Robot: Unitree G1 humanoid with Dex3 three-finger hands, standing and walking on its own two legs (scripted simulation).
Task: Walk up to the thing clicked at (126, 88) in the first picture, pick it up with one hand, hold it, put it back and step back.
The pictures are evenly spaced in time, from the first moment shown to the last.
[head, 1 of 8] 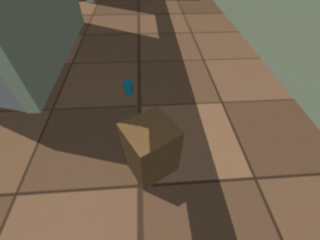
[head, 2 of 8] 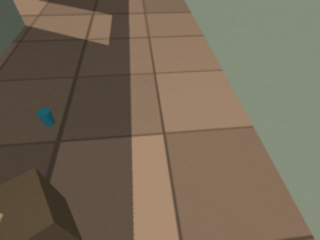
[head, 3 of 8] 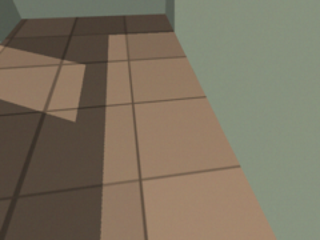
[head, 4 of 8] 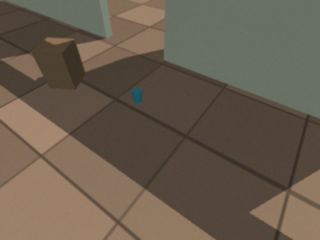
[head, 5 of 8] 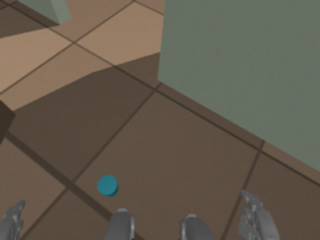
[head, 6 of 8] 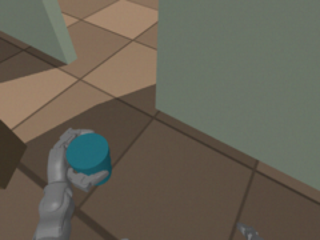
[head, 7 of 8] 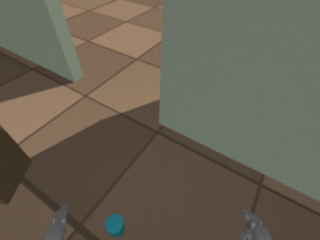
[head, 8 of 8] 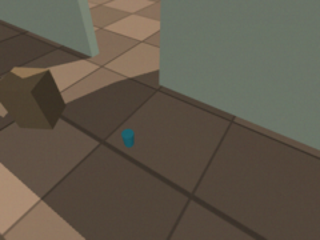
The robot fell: no
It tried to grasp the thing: yes
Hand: left
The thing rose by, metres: 0.69
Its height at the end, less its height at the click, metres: +0.00
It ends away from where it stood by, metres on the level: 0.00
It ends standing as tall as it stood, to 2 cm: yes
